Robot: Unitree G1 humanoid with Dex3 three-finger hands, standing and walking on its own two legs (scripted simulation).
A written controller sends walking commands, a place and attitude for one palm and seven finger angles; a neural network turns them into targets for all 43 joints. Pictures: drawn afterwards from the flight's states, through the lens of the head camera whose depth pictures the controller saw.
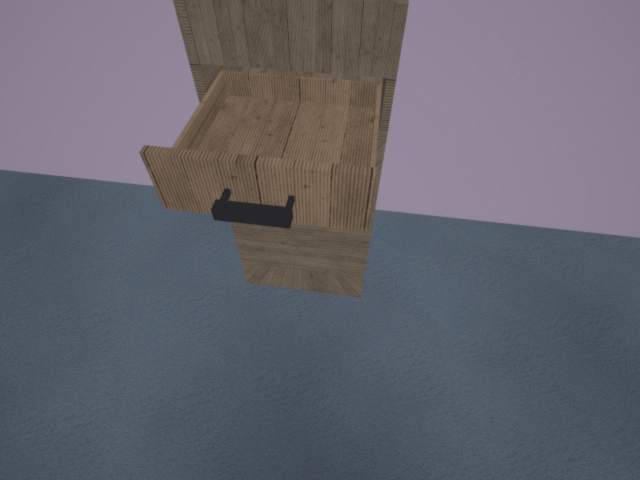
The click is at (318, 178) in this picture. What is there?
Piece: drawer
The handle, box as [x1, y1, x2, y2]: [211, 189, 294, 228]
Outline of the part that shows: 211,208 214,219 289,228 292,218 291,209 294,196 289,195 286,206 283,207 228,201 227,199 230,194 229,189 224,189 220,199 216,199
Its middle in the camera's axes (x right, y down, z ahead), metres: -0.11 -0.06 +0.65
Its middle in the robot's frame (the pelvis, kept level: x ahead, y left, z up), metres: +0.52 +0.14 +0.01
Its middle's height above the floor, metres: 0.78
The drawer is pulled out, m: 0.30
